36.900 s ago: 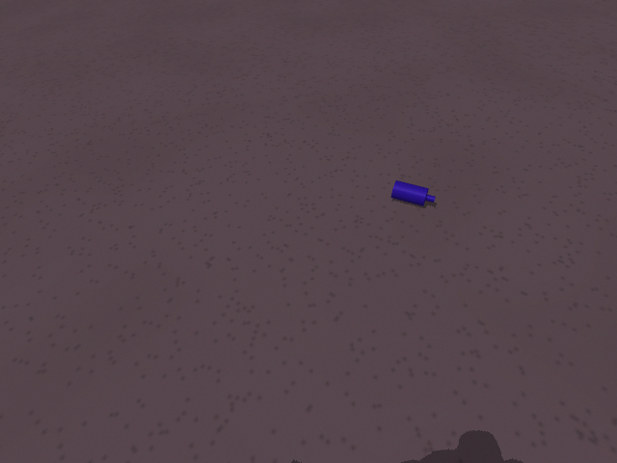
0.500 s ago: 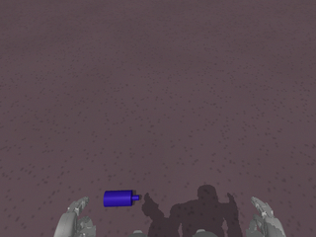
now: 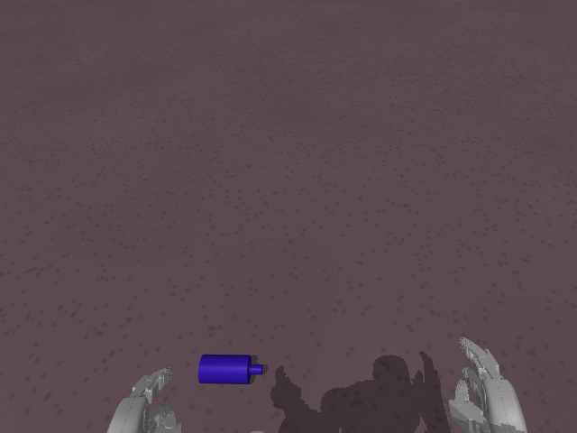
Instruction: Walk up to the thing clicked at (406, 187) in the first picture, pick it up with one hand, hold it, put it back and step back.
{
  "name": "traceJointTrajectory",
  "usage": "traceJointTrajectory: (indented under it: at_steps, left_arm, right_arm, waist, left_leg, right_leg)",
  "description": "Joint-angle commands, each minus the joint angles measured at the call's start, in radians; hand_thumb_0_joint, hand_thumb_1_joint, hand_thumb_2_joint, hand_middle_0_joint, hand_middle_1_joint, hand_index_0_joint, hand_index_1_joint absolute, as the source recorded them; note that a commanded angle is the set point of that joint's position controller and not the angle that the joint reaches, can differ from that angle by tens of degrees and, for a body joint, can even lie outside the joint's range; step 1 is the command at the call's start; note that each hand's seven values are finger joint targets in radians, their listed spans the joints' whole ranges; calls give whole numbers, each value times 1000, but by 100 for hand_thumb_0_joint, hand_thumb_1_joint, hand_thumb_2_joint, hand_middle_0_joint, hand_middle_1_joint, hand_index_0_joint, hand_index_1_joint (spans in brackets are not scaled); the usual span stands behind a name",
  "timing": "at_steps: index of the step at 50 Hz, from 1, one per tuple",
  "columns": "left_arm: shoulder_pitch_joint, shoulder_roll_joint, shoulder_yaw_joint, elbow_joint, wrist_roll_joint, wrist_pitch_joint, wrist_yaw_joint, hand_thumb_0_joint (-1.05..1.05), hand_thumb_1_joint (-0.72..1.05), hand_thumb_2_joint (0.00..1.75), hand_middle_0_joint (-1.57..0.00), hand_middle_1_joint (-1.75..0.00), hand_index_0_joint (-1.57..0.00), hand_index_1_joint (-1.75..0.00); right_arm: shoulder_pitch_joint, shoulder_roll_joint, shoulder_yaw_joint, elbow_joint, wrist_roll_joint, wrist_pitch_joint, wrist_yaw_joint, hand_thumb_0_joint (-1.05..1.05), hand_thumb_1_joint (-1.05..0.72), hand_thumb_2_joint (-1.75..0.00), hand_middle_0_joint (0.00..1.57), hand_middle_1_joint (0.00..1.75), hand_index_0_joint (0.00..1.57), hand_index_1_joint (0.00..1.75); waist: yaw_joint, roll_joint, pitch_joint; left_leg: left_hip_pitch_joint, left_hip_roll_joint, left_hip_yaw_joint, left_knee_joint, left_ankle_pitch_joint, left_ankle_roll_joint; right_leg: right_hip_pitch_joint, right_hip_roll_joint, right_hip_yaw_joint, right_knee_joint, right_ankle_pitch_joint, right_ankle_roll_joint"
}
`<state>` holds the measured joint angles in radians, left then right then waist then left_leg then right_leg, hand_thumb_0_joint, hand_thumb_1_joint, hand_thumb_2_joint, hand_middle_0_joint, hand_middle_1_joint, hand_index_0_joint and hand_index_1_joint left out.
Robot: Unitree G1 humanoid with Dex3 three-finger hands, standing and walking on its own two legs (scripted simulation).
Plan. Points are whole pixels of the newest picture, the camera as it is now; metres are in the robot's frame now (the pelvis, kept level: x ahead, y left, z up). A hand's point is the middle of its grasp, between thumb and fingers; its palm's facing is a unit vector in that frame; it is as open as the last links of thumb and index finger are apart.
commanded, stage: home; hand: left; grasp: from above
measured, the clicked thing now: (232, 369) +0.44 +0.23 -0.67
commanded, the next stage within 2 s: stand in 1.60 s
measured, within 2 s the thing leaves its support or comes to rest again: neither
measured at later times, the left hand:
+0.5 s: hand (177, 425) +0.17 +0.18 -0.04, palm faces +0.03 -0.98 -0.20, open 7.4 cm
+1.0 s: hand (175, 423) +0.17 +0.18 -0.05, palm faces +0.03 -0.98 -0.20, open 7.4 cm
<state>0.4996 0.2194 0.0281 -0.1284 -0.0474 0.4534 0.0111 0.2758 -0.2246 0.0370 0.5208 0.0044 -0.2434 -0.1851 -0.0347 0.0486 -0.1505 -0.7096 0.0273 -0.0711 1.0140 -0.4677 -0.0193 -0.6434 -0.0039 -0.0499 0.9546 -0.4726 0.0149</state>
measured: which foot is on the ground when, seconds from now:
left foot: down 0.00-1.00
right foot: down 0.00-1.00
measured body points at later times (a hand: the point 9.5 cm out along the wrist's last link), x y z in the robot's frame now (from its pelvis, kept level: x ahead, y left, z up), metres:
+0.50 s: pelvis +0.01 +0.00 +0.00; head +0.02 +0.01 +0.45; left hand +0.17 +0.23 -0.03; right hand +0.16 -0.24 -0.06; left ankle +0.02 +0.13 -0.68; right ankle +0.00 -0.13 -0.68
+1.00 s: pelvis +0.01 +0.01 +0.00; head +0.03 +0.01 +0.45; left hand +0.17 +0.23 -0.03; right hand +0.17 -0.24 -0.06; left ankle +0.02 +0.13 -0.68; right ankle +0.00 -0.13 -0.68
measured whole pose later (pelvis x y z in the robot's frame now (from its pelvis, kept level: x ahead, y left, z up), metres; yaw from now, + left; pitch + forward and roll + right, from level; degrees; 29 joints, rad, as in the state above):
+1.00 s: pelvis +0.01 +0.01 +0.00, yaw +0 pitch +10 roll -3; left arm 0.50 0.23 0.02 -0.13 -0.05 0.45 0.01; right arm 0.29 -0.22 0.03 0.53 0.00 -0.23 -0.18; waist -0.04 0.05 -0.15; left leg -0.71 0.03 -0.06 1.02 -0.49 -0.01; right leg -0.64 0.00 -0.04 0.95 -0.48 0.02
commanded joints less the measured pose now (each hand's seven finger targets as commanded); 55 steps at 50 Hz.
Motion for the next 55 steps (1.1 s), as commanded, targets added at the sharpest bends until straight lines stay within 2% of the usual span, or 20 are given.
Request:
traceJointTrajectory:
  at_steps: [1, 5, 11, 19, 21, 25, 26, 30, 33, 36, 40, 48, 54, 55]
  left_arm:
    - [-35, 105, 69, -202, 2, -50, 12, 0, 90, 90, -20, -30, -20, -30]
    - [-24, 103, 63, -201, 2, -49, 14, 0, 90, 90, -20, -30, -20, -30]
    - [-25, 102, 65, -192, -2, -51, 14, 0, 90, 90, -20, -30, -20, -30]
    - [-18, 103, 68, -194, -1, -53, 15, 0, 90, 90, -20, -30, -20, -30]
    - [-14, 100, 60, -193, 1, -49, 13, 0, 90, 90, -20, -30, -20, -30]
    - [-21, 103, 60, -187, 3, -49, 13, 0, 90, 90, -20, -30, -20, -30]
    - [-30, 108, 70, -203, 0, -51, 13, 0, 90, 90, -20, -30, -20, -30]
    - [-26, 109, 64, -210, 1, -50, 14, 0, 90, 90, -20, -30, -20, -30]
    - [-28, 106, 61, -195, 1, -54, 11, 0, 90, 90, -20, -30, -20, -30]
    - [-17, 105, 60, -197, 1, -52, 13, 0, 90, 90, -20, -30, -20, -30]
    - [-11, 101, 60, -190, 0, -49, 13, 0, 90, 90, -20, -30, -20, -30]
    - [-26, 108, 63, -202, 3, -53, 15, 0, 90, 90, -20, -30, -20, -30]
    - [-11, 108, 66, -204, 0, -58, 15, 0, 90, 90, -20, -30, -20, -30]
    - [-9, 115, 72, -203, 1, -59, 15, 0, 90, 90, -20, -30, -20, -30]
  right_arm:
    - [-62, -112, -48, -150, 0, -64, -12, 0, -90, -90, 20, 30, 20, 30]
    - [-58, -112, -50, -148, 1, -64, -14, 0, -90, -90, 20, 30, 20, 30]
    - [-56, -116, -51, -148, 2, -66, -16, 0, -90, -90, 20, 30, 20, 30]
    - [-58, -112, -51, -141, 1, -62, -15, 0, -90, -90, 20, 30, 20, 30]
    - [-50, -116, -54, -141, 0, -64, -15, 0, -90, -90, 20, 30, 20, 30]
    - [-54, -117, -54, -140, -1, -63, -15, 0, -90, -90, 20, 30, 20, 30]
    - [-49, -114, -55, -138, 0, -64, -14, 0, -90, -90, 20, 30, 20, 30]
    - [-55, -112, -52, -142, 1, -61, -14, 0, -90, -90, 20, 30, 20, 30]
    - [-52, -119, -56, -140, -1, -63, -12, 0, -90, -90, 20, 30, 20, 30]
    - [-56, -116, -55, -142, 1, -57, -12, 0, -90, -90, 20, 30, 20, 30]
    - [-52, -114, -55, -141, -1, -57, -11, 0, -90, -90, 20, 30, 20, 30]
    - [-56, -118, -58, -149, 1, -54, -11, 0, -90, -90, 20, 30, 20, 30]
    - [-50, -117, -58, -151, 1, -53, -12, 0, -90, -90, 20, 30, 20, 30]
    - [-56, -116, -59, -152, 1, -53, -11, 0, -90, -90, 20, 30, 20, 30]
  waist:
    - [-6, 3, -78]
    - [-9, 5, -102]
    - [-11, -15, -89]
    - [6, -13, -75]
    - [-6, -7, -95]
    - [-6, -14, -64]
    - [-4, 5, -93]
    - [0, 2, -83]
    - [-11, 12, -85]
    - [-3, -4, -86]
    - [-3, -3, -102]
    - [-3, 1, -69]
    - [-8, -5, -98]
    - [2, -7, -103]
  left_leg:
    - [102, -32, 33, -172, 111, 32]
    - [124, -27, 27, -167, 168, 30]
    - [117, -26, 28, -165, 161, 33]
    - [103, -23, 24, -170, 165, 28]
    - [122, -23, 26, -167, 184, 29]
    - [109, -21, 28, -171, 162, 29]
    - [119, -24, 31, -163, 178, 29]
    - [116, -21, 19, -170, 186, 27]
    - [124, -20, 22, -173, 177, 28]
    - [124, -18, 19, -167, 209, 27]
    - [128, -19, 22, -164, 212, 28]
    - [109, -19, 21, -174, 165, 27]
    - [119, -21, 27, -157, 191, 29]
    - [114, -21, 21, -160, 196, 29]
  right_leg:
    - [19, 24, -13, -180, 113, -12]
    - [29, 28, -17, -163, 162, -14]
    - [27, 28, -16, -168, 158, -11]
    - [35, 29, -22, -164, 154, -15]
    - [33, 30, -18, -157, 175, -14]
    - [26, 30, -19, -164, 153, -13]
    - [34, 27, -13, -163, 168, -14]
    - [30, 29, -20, -158, 172, -15]
    - [29, 30, -18, -153, 168, -14]
    - [34, 31, -23, -152, 188, -15]
    - [39, 30, -20, -150, 195, -15]
    - [22, 29, -20, -156, 153, -15]
    - [35, 27, -15, -153, 181, -13]
    - [39, 28, -18, -149, 182, -14]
